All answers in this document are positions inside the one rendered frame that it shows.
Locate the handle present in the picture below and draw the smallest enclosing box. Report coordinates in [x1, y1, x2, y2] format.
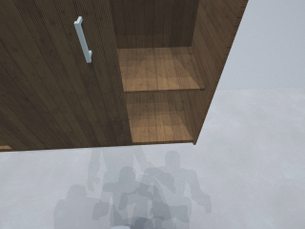
[73, 16, 92, 63]

